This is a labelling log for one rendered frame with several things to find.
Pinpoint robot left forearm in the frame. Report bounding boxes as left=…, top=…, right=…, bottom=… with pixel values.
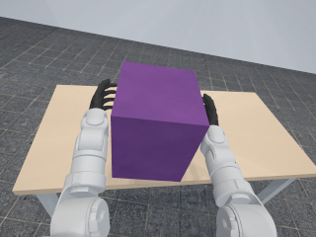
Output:
left=49, top=108, right=109, bottom=236

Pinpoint robot right upper arm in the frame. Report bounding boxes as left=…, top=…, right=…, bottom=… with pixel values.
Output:
left=216, top=203, right=277, bottom=237

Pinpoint carton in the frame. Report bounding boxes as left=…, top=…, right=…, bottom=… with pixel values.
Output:
left=111, top=61, right=210, bottom=182

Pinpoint robot right forearm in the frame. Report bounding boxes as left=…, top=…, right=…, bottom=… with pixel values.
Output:
left=199, top=124, right=277, bottom=237

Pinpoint table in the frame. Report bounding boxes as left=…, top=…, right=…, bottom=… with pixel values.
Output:
left=12, top=85, right=316, bottom=218

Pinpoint robot left upper arm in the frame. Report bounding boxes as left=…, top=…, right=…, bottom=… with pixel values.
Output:
left=40, top=197, right=111, bottom=237

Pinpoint robot right hand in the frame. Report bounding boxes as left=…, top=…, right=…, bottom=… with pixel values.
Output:
left=202, top=93, right=219, bottom=126

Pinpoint robot left hand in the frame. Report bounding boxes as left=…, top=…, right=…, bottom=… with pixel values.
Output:
left=89, top=79, right=117, bottom=111

